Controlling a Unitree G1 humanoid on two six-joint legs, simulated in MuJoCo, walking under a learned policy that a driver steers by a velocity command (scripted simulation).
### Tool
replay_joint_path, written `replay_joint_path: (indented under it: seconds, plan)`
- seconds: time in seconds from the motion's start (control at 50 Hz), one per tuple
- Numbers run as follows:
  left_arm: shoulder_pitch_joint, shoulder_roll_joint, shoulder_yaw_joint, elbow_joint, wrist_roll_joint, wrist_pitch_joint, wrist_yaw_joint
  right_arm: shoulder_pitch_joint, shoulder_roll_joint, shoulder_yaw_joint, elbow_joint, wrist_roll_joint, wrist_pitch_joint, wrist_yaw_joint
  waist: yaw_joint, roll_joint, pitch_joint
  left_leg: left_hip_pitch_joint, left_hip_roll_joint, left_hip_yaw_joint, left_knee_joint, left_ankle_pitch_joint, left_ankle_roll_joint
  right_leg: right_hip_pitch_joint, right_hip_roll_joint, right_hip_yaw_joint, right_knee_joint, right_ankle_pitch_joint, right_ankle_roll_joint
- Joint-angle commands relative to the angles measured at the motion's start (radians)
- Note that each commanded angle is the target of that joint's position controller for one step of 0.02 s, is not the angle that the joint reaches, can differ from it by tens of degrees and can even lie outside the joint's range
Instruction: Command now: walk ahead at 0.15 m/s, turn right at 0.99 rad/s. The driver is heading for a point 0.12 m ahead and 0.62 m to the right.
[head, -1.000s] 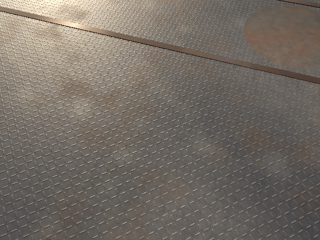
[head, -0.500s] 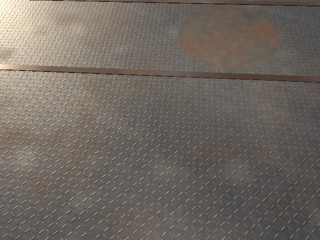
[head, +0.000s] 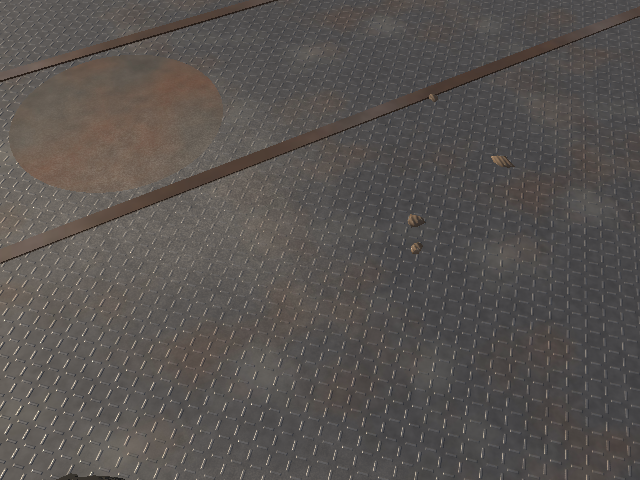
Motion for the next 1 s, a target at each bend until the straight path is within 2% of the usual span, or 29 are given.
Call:
replay_joint_path:
  seconds: [0.02,0.04,0.06,0.08,0.1,0.12,0.14,0.16,0.18,0.22,0.26,0.36,0.44,0.48,0.5,0.52,0.54,0.56,0.58,0.6,0.64,0.66,0.7,0.78,0.84,0.88,0.92,0.96,1.0]
  plan:
    - [0.055,0.072,0.028,-0.062,0.009,-0.024,0.035,0.015,-0.179,-0.047,-0.045,0.031,0.006,0.009,0.059,0.182,-0.098,-0.02,0.181,-0.021,0.238,0.912,0.11,0.212,0.124,-0.084,-0.166,-0.022,-0.06]
    - [0.227,0.108,0.046,-0.013,0.024,-0.038,0.056,0.014,-0.182,-0.047,-0.05,0.035,0.008,0.015,0.156,0.097,-0.197,-0.161,0.16,-0.001,0.497,0.774,0.06,0.456,0.12,-0.006,-0.299,0.124,-0.1]
    - [0.242,0.26,0.08,-0.018,0.019,-0.036,0.072,0.068,-0.062,-0.017,-0.105,0.007,0.009,0.023,0.103,-0.137,-0.281,-0.513,0.055,0.0,0.772,-0.105,-0.003,0.723,-0.179,0.395,-0.301,0.314,-0.183]
    - [0.282,0.333,0.102,-0.059,-0.031,-0.037,0.071,-0.002,-0.081,-0.018,-0.152,-0.033,0.022,0.016,0.143,-0.131,-0.355,-0.653,-0.035,-0.172,0.942,-0.339,-0.036,0.755,-0.327,0.719,-0.291,0.685,-0.312]
    - [0.331,0.297,0.1,-0.038,-0.045,-0.032,0.079,-0.069,-0.107,-0.024,-0.172,-0.026,0.026,0.009,0.182,-0.039,-0.363,-0.701,-0.017,-0.272,0.958,-0.266,-0.037,0.795,-0.305,0.619,-0.28,0.824,-0.366]
    - [0.265,0.256,0.092,-0.032,-0.04,-0.021,0.088,-0.097,-0.091,-0.01,-0.178,-0.01,0.021,0.004,0.152,-0.068,-0.277,-0.703,-0.001,-0.287,0.898,-0.19,-0.031,0.669,-0.267,0.575,-0.339,0.574,-0.362]
    - [0.154,0.189,0.072,-0.047,-0.036,-0.012,0.093,-0.104,-0.112,-0.016,-0.161,-0.009,0.022,-0.001,0.1,-0.05,-0.158,-0.667,0.034,-0.293,0.793,-0.097,-0.027,0.534,-0.173,0.48,-0.386,0.428,-0.296]
    - [0.092,0.148,0.056,-0.054,-0.035,-0.009,0.098,-0.085,-0.124,-0.021,-0.15,-0.018,0.031,-0.004,0.058,-0.079,-0.107,-0.601,0.032,-0.285,0.739,-0.071,-0.031,0.424,-0.113,0.434,-0.394,0.438,-0.265]
    - [0.077,0.134,0.049,-0.056,-0.031,-0.01,0.095,-0.049,-0.133,-0.024,-0.129,-0.024,0.044,-0.005,0.04,-0.073,-0.098,-0.547,0.022,-0.277,0.711,-0.051,-0.034,0.368,-0.082,0.404,-0.389,0.508,-0.251]
    - [0.098,0.15,0.053,-0.042,-0.023,-0.019,0.087,-0.029,-0.117,-0.02,-0.117,-0.025,0.059,-0.002,0.032,-0.022,-0.125,-0.501,-0.005,-0.274,0.667,-0.028,-0.032,0.329,-0.056,0.396,-0.374,0.574,-0.246]
    - [0.125,0.172,0.062,-0.026,-0.018,-0.025,0.084,-0.054,-0.096,-0.013,-0.129,-0.021,0.062,-0.004,0.041,-0.011,-0.136,-0.507,-0.028,-0.285,0.615,-0.007,-0.027,0.323,-0.048,0.434,-0.368,0.55,-0.246]
    - [0.168,0.182,0.069,-0.007,-0.013,-0.02,0.079,-0.163,-0.091,-0.006,-0.166,-0.016,0.06,-0.016,0.076,-0.064,-0.112,-0.53,-0.089,-0.339,0.489,0.045,-0.002,0.319,-0.032,0.582,-0.379,0.334,-0.235]
    - [0.182,0.191,0.075,0.005,-0.009,-0.016,0.077,-0.213,-0.093,0.001,-0.179,-0.004,0.043,-0.021,0.087,-0.082,-0.106,-0.458,-0.146,-0.366,0.359,0.033,0.022,0.346,-0.01,0.654,-0.325,0.435,-0.211]
    - [0.172,0.188,0.075,0.007,-0.01,-0.015,0.076,-0.207,-0.101,0.001,-0.179,0.005,0.033,-0.026,0.078,-0.095,-0.099,-0.36,-0.171,-0.371,0.248,0.027,0.028,0.334,0.01,0.688,-0.298,0.505,-0.179]
    - [0.147,0.193,0.076,0.003,-0.011,-0.016,0.076,-0.173,-0.1,0.001,-0.173,0.01,0.03,-0.032,0.053,-0.122,-0.101,-0.282,-0.177,-0.374,0.157,0.042,0.029,0.303,0.02,0.712,-0.291,0.47,-0.158]
    - [0.119,0.184,0.073,-0.002,-0.02,-0.017,0.078,-0.139,-0.111,-0.003,-0.161,0.005,0.024,-0.041,0.023,-0.114,-0.09,-0.177,-0.168,-0.372,0.02,0.116,0.03,0.25,0.052,0.71,-0.268,0.39,-0.117]
    - [0.134,0.147,0.062,-0.001,-0.034,-0.022,0.082,-0.119,-0.144,-0.013,-0.153,-0.004,0.015,-0.052,0.021,-0.029,-0.101,-0.034,-0.067,-0.429,-0.115,0.18,0.046,0.156,0.115,0.643,-0.184,0.165,-0.061]
    - [0.203,0.055,0.04,-0.014,-0.045,-0.026,0.086,-0.138,-0.228,-0.027,-0.172,-0.014,0.017,-0.058,0.062,0.223,-0.151,0.119,0.22,-0.684,-0.175,0.17,0.132,0.0,0.245,0.417,0.046,-0.231,0.001]
    - [0.216,0.153,0.06,-0.006,-0.004,-0.021,0.089,-0.15,-0.229,-0.028,-0.18,-0.007,0.03,-0.049,0.055,0.232,-0.145,0.03,0.307,-0.815,-0.183,0.223,0.227,-0.056,0.267,0.27,0.196,-0.323,0.015]
    - [0.194,0.194,0.076,0.004,0.016,-0.018,0.082,-0.142,-0.169,-0.013,-0.178,-0.002,0.039,-0.044,0.056,0.153,-0.102,-0.015,0.279,-0.715,-0.153,0.301,0.246,-0.047,0.192,0.255,0.293,-0.263,0.025]
    - [0.198,0.17,0.073,0.026,0.004,0.0,0.058,-0.221,-0.115,0.001,-0.189,-0.005,0.045,-0.036,0.08,0.15,-0.046,-0.112,0.173,-0.514,-0.154,0.294,0.228,-0.032,0.143,0.204,0.425,-0.148,0.04]
    - [0.216,0.163,0.072,0.033,-0.006,0.007,0.044,-0.239,-0.11,0.003,-0.191,-0.008,0.045,-0.04,0.09,0.18,-0.041,-0.121,0.14,-0.44,-0.143,0.358,0.22,-0.031,0.138,0.172,0.476,-0.119,0.049]
    - [0.2,0.146,0.062,0.032,-0.02,0.014,0.035,-0.212,-0.101,0.004,-0.186,-0.013,0.043,-0.04,0.075,0.176,-0.043,-0.092,0.122,-0.343,-0.126,0.454,0.215,-0.045,0.117,0.13,0.481,-0.096,0.064]
    - [0.097,0.105,0.041,-0.008,-0.019,0.019,0.027,-0.114,-0.121,-0.014,-0.152,-0.016,0.034,-0.034,0.023,0.187,-0.049,0.022,0.171,-0.27,-0.098,0.581,0.23,-0.096,0.06,0.076,0.361,-0.098,0.077]
    - [0.049,0.076,0.027,-0.039,-0.023,0.022,0.018,-0.089,-0.136,-0.027,-0.138,-0.018,0.029,-0.022,0.013,0.198,-0.071,0.034,0.208,-0.207,-0.068,0.662,0.236,-0.04,0.026,0.042,0.234,-0.116,0.061]
    - [-0.008,0.085,0.024,-0.07,-0.018,0.022,0.001,-0.053,-0.16,-0.042,-0.13,-0.027,0.024,-0.007,-0.016,0.213,-0.101,0.008,0.233,-0.21,-0.155,0.17,0.214,0.022,0.006,0.01,0.149,-0.118,0.026]
    - [-0.072,0.105,0.028,-0.101,-0.014,0.023,-0.022,-0.056,-0.194,-0.055,-0.129,-0.031,0.018,-0.005,-0.022,0.235,-0.061,-0.025,0.265,-0.243,-0.24,-0.184,0.187,0.031,0.002,-0.019,0.095,-0.151,0.003]
    - [-0.11,0.101,0.025,-0.113,-0.01,0.018,-0.036,-0.044,-0.21,-0.062,-0.123,-0.032,0.014,-0.003,-0.024,0.187,-0.028,-0.033,0.294,-0.227,-0.264,-0.243,0.169,0.052,0.002,-0.046,0.029,-0.184,-0.026]
    - [-0.092,0.082,0.018,-0.103,-0.006,0.009,-0.037,-0.042,-0.218,-0.066,-0.112,-0.025,0.016,0.005,-0.005,0.145,-0.014,-0.059,0.3,-0.167,-0.245,-0.218,0.148,0.137,0.015,-0.076,-0.067,-0.195,-0.066]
